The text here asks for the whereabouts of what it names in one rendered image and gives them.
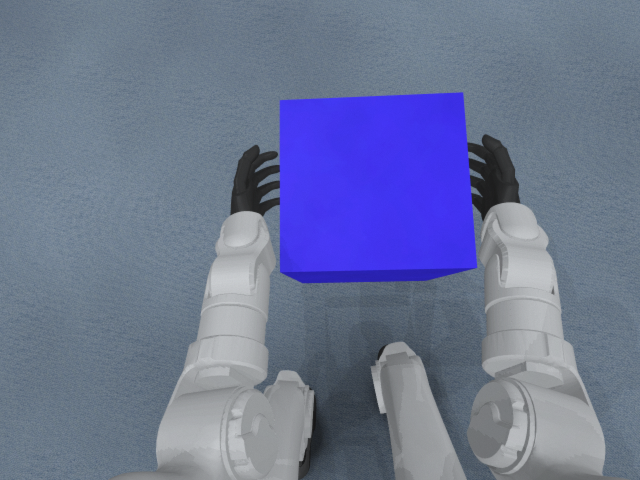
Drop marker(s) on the robot left thigh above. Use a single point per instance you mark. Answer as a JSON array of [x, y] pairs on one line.
[[292, 408]]

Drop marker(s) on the robot left forearm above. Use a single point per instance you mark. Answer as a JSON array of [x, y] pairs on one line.
[[229, 350]]

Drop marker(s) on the right robot upper arm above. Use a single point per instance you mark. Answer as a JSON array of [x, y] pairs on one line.
[[523, 431]]

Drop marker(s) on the right robot hand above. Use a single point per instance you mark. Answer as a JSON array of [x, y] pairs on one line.
[[500, 185]]

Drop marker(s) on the left robot upper arm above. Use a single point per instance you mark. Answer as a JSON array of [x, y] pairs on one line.
[[220, 434]]

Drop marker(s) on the carton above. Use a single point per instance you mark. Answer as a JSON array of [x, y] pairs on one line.
[[375, 189]]

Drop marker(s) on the left robot hand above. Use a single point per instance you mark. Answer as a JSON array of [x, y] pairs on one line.
[[246, 196]]

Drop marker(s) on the right robot foot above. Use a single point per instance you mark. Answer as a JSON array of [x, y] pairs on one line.
[[381, 351]]

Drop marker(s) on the robot right forearm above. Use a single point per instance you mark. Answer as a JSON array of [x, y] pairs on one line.
[[525, 337]]

